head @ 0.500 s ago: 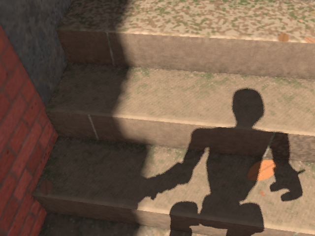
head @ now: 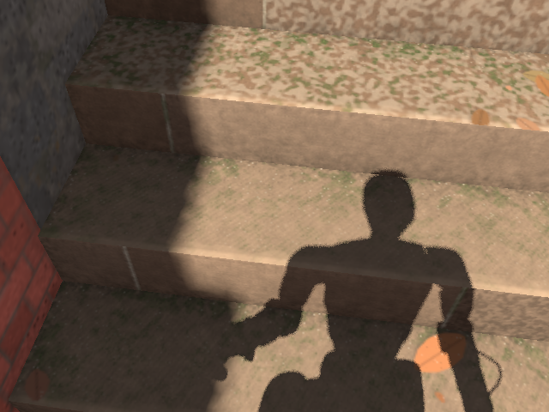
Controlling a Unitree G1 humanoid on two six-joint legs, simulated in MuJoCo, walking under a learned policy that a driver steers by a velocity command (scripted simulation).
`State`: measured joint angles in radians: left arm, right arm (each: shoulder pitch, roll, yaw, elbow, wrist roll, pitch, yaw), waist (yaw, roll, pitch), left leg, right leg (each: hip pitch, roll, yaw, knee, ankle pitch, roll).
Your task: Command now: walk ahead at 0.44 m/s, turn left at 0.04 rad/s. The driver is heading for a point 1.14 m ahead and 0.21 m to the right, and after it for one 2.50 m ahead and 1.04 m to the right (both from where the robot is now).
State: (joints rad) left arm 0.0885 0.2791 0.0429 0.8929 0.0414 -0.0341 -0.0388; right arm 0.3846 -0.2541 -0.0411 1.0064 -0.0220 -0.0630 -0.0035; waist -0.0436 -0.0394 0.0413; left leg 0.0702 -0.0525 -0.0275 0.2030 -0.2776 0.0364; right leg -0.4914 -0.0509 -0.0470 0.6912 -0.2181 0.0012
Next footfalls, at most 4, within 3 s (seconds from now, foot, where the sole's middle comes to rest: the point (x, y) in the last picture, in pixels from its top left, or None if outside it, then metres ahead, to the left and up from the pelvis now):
0.08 right None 0.16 -0.10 -0.78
0.64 left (222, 369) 0.52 0.11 -0.60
1.16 right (287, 213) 0.79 -0.04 -0.42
1.74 left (152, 75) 1.05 0.25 -0.24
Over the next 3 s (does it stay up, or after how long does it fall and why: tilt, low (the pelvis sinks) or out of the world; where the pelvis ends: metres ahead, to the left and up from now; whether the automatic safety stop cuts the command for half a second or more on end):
stays up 1.25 -0.09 0.68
